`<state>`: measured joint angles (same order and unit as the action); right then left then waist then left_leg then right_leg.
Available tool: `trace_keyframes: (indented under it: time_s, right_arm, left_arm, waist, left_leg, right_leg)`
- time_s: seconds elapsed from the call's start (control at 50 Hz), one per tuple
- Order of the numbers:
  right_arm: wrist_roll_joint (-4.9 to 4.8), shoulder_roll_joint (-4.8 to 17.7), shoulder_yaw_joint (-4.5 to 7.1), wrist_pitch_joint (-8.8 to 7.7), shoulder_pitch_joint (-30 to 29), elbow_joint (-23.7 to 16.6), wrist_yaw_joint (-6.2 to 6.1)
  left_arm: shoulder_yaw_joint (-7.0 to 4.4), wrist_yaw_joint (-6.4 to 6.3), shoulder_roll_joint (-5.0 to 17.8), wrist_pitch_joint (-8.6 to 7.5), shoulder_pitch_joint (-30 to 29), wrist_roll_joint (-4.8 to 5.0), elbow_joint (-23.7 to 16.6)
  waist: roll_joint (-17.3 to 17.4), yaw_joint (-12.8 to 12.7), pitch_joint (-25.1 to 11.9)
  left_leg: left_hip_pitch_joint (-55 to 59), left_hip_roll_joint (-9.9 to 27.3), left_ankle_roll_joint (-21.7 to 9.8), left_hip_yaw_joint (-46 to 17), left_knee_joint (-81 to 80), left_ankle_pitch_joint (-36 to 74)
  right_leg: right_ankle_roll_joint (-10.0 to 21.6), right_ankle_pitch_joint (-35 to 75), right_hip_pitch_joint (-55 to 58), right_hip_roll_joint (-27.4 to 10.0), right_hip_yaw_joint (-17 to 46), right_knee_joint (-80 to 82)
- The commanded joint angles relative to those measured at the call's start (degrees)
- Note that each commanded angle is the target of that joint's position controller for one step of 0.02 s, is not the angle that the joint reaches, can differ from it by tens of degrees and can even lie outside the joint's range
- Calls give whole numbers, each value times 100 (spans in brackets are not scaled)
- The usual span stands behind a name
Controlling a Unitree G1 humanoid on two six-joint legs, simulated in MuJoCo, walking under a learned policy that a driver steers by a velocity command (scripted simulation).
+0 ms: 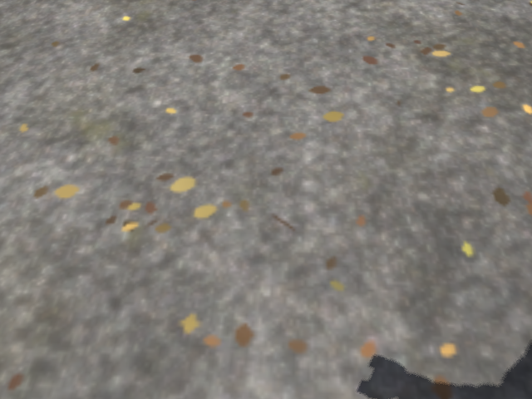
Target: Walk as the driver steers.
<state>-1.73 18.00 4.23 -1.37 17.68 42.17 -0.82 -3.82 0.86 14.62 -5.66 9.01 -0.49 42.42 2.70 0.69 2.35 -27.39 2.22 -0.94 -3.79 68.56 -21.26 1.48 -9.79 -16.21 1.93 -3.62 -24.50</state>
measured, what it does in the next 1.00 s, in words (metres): walks ahead: left foot, then right foot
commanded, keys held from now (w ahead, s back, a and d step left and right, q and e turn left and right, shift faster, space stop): w+q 0.16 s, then w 0.36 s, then w+e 0.48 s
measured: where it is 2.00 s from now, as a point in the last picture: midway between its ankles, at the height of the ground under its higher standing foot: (282, 195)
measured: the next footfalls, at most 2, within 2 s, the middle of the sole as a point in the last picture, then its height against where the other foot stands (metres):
left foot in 0.34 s outside the picture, level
right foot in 0.86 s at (281, 316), level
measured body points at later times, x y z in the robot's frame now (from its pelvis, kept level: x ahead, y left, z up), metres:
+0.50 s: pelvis +0.28 +0.08 +0.00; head +0.31 +0.10 +0.45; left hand +0.32 +0.38 -0.12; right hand +0.46 -0.16 -0.10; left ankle +0.30 +0.17 -0.74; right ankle +0.25 -0.08 -0.65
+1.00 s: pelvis +0.58 +0.06 -0.01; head +0.62 +0.05 +0.44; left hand +0.71 +0.34 -0.11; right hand +0.69 -0.22 -0.12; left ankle +0.46 +0.20 -0.64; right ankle +0.64 -0.01 -0.74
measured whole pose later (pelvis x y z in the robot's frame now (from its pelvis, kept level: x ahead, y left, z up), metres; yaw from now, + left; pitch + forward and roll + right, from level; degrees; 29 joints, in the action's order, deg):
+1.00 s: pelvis +0.58 +0.06 -0.01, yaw -1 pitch +2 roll +0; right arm -0.2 16.8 2.6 -5.8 14.1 43.2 -0.2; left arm -3.4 2.3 17.3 -3.5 11.7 1.0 43.2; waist 0.6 -0.4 2.9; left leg -21.9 1.4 -0.1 -1.9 67.1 -22.9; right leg 5.3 -9.7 -22.0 5.1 0.2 -29.9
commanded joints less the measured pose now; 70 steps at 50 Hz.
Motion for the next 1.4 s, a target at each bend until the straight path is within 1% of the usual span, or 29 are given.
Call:
trace_keyframes:
  time_s: [0.02, 0.16, 0.24, 0.28, 0.32, 0.34, 0.36, 0.38, 0.4, 0.44, 0.52, 0.6, 0.68, 0.78, 0.82, 0.86, 0.88, 0.9, 0.92, 0.94, 0.98, 1.06, 1.16, 1.24, 1.32, 1.34, 1.36, 1.38, 1.4]
  right_arm:
    - [-2, 237, 80, 18, 12, -527, 41]
    - [43, 117, -41, -71, -987, -862, 236]
    - [44, 105, -80, -95, -1613, -1155, 329]
    - [92, 279, -7, -95, -1544, -1216, 343]
    - [114, 682, 236, -69, -297, -896, 300]
    - [92, 1081, 405, -23, 651, -661, 214]
    - [96, 1756, 487, -34, 767, -624, 168]
    - [88, 1247, 335, -90, 911, -760, 199]
    - [145, 983, 239, -155, 654, -684, 232]
    - [149, 672, 143, -213, -21, -661, 225]
    - [180, 516, 83, -350, -370, -633, 202]
    - [221, 623, 116, -420, -291, -397, 126]
    - [218, 746, 152, -438, -60, -151, 96]
    - [125, 814, 218, -302, 137, 138, 53]
    - [110, 941, 256, -214, 8, 130, -5]
    - [136, 914, 226, -96, -89, 51, -103]
    - [270, 679, 106, -122, 83, -103, -154]
    - [348, -18, -118, -296, 690, -293, -23]
    - [130, 507, -43, -493, 67, -265, 71]
    - [-41, 705, 5, -612, -429, -441, 121]
    - [177, 681, 18, -689, -736, -491, 47]
    - [263, 488, 17, -475, -518, -530, 34]
    - [256, 173, -114, -471, -1498, -780, 64]
    - [138, 324, -69, -554, -1981, -921, 159]
    - [129, 613, 92, -649, -1288, -756, 172]
    - [207, 795, 177, -679, -670, -658, 134]
    - [260, 1120, 254, -657, 202, -594, 81]
    - [282, 1444, 337, -572, 455, -371, 141]
    - [171, 822, 210, -550, 209, -521, 155]
  left_arm:
    - [-154, -28, 573, -124, 5, 23, -130]
    - [-258, -68, 1024, -79, 165, 69, 115]
    - [-300, -31, 1261, 40, 712, 198, 380]
    - [-328, -34, 1419, 120, 768, 255, 465]
    - [-279, -68, 1416, 202, 709, 262, 514]
    - [-154, -100, 1163, 182, 786, 136, 449]
    - [113, -33, 403, 81, 1410, -21, 197]
    - [40, 18, 852, -62, 1086, 146, 324]
    - [-57, 49, 1152, -116, 504, 369, 123]
    - [-11, -8, 1000, -152, 174, 205, 68]
    - [18, -2, 735, 98, 517, 119, 232]
    - [96, 17, 566, 188, -22, 104, 146]
    - [142, 108, 512, 149, -644, 171, -18]
    - [120, 258, 587, 138, -1042, 154, -312]
    - [47, 300, 723, 147, -779, 133, -344]
    - [-230, 245, 1170, 186, 590, 145, -31]
    - [-403, 147, 1704, 236, 1493, 173, 87]
    - [-425, 169, 2010, 206, 1432, 228, 43]
    - [-293, 171, 1478, 180, 1516, 232, -34]
    - [-243, 144, 1282, 154, 1287, 188, -55]
    - [-177, 100, 1066, 155, 660, 150, -216]
    - [-150, -10, 1000, 155, 440, 104, -374]
    - [-222, -158, 1189, 229, 765, 178, -268]
    - [-230, -195, 1161, 322, 1163, 224, -137]
    - [-229, -205, 1067, 384, 1003, 178, -200]
    - [-146, -176, 835, 369, 968, 142, -265]
    - [-19, -165, 492, 352, 1099, 14, -383]
    - [49, -151, 323, 289, 1887, 236, -561]
    - [-63, -172, 968, 298, 1721, 297, -363]
  waist:
    - [-821, -31, -131]
    - [-483, -305, 86]
    - [-442, -484, 277]
    - [-562, -305, 162]
    - [-601, 472, -619]
    - [-311, 873, -1206]
    - [1269, 317, -1928]
    - [758, 664, -2695]
    - [525, 714, -1820]
    - [78, 320, -881]
    - [35, -149, -562]
    - [-29, -24, -145]
    - [-1, 271, 114]
    - [-7, 354, 258]
    - [176, 141, 1]
    - [103, -579, -858]
    - [-709, -853, -1529]
    - [-1943, -239, -2146]
    - [-1247, -720, -2239]
    - [-986, -748, -1466]
    - [-274, -375, -710]
    - [-518, -4, -463]
    - [-642, -348, -223]
    - [-733, -526, -220]
    - [-959, -55, -411]
    - [-823, 257, -927]
    - [-44, 528, -1794]
    - [2006, 83, -2202]
    - [1062, 247, -1637]
  left_leg:
    - [-1017, 603, 43, -259, -175, 307]
    - [-943, 498, 66, 165, -2320, 2211]
    - [-822, 281, -161, 361, -3169, 1889]
    - [-471, 17, -348, 567, -3416, 1307]
    - [1449, -455, -633, 875, -3847, 1454]
    - [3165, -63, -837, 210, -3651, 1774]
    - [4997, 1578, -1850, -2915, -4114, 816]
    - [5166, 1988, -2111, -4189, -4885, 463]
    - [4645, 1773, -1828, -3219, -4950, 832]
    - [3127, 1323, -1496, -1918, -5039, 1931]
    - [1927, 1124, -1546, -1142, -5736, 2555]
    - [1829, 947, -1323, -225, -6116, 2367]
    - [1986, 924, -1050, 407, -6265, 2078]
    - [3114, 1301, -845, 666, -5807, 2626]
    - [3360, 1301, -679, 853, -5131, 4375]
    - [2913, 934, -341, 1267, -3144, 5702]
    - [1508, 638, -66, 1349, -1241, 3891]
    - [-930, -616, 282, 601, 501, -1112]
    - [-1567, -395, 138, -307, 934, -1143]
    - [-1922, -154, 23, -237, 812, -608]
    - [-1456, 238, 33, -156, -62, 88]
    - [-817, 344, 319, -46, -973, 416]
    - [-324, -24, 543, 128, -3089, 2305]
    - [-15, -241, 474, -14, -3911, 2555]
    - [880, -242, 73, -5, -4360, 1889]
    - [1986, 91, -183, -209, -4332, 1835]
    - [3498, 1115, -511, -1278, -4232, 1464]
    - [4822, 2210, -1400, -4057, -4893, -30]
    - [4423, 2126, -1233, -4071, -5134, -1137]
  right_leg:
    - [1012, 263, 711, -1698, 1442, 1570]
    - [851, 1268, 970, -1505, -51, 1699]
    - [769, 1435, 1576, -1747, -173, 1567]
    - [697, 2740, 1935, -1853, -267, 1077]
    - [440, 4236, 1653, -1609, -651, -621]
    - [202, 3107, 491, -1379, -750, -2119]
    - [-211, -1477, -1875, -384, -580, -4409]
    - [-192, -2425, -2340, -210, 659, -5263]
    - [-112, -2062, -2846, -472, 730, -5421]
    - [-43, -1261, -2608, -922, 656, -4614]
    - [-203, -681, -1837, -1086, 666, -3823]
    - [-342, 719, -2128, -1071, 660, -2557]
    - [-239, 1680, -1889, -789, 513, -1403]
    - [100, 1003, -2267, -622, 434, -886]
    - [302, 383, -1789, -346, 121, -875]
    - [610, 373, 148, 164, -158, -696]
    - [1045, 617, 1892, -789, 1389, -702]
    - [2141, -833, 3681, -1971, 4613, 76]
    - [1969, -1420, 3867, -1967, 4932, 664]
    - [1744, -1088, 3289, -1831, 4145, 749]
    - [1545, 157, 1774, -1455, 3128, 831]
    - [1607, 1363, 613, -1134, 2393, 1167]
    - [1175, 1133, 36, -596, 1751, 1110]
    - [1038, 595, 426, -770, 2262, 736]
    - [783, 918, 828, -843, 2730, -152]
    - [605, 1014, 558, -547, 2489, -1034]
    - [378, -254, -211, -93, 1910, -2667]
    - [91, -2537, -2221, 450, 1377, -4314]
    - [8, -2194, -2772, -54, 1533, -4930]
Keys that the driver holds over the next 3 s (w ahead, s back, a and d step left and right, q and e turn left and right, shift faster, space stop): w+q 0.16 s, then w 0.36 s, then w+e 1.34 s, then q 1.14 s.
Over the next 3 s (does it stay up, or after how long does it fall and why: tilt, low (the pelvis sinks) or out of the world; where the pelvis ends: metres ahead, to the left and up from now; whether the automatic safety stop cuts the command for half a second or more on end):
stays up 1.24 -0.17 0.01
